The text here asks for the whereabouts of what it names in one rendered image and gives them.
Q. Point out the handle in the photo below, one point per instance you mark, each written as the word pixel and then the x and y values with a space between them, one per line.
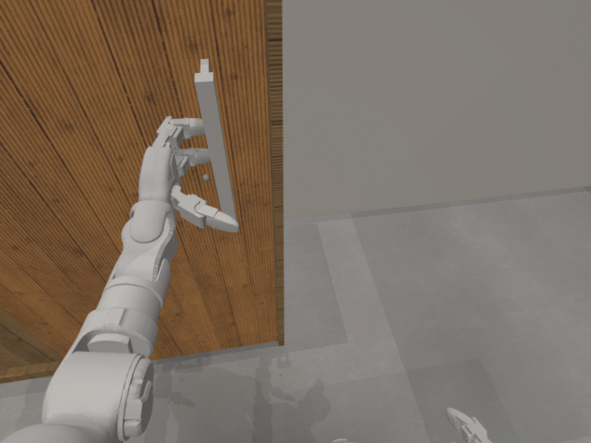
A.
pixel 209 109

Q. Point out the robot left upper arm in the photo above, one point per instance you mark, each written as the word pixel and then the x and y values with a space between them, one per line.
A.
pixel 96 398

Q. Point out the wardrobe door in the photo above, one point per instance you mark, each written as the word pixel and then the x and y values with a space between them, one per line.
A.
pixel 84 86
pixel 19 348

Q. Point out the right robot hand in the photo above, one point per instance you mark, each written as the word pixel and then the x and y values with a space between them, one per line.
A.
pixel 470 429

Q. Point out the robot left forearm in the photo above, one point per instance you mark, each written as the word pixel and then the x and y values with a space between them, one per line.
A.
pixel 126 316

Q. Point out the left robot hand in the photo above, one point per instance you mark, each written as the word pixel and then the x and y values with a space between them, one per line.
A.
pixel 163 163

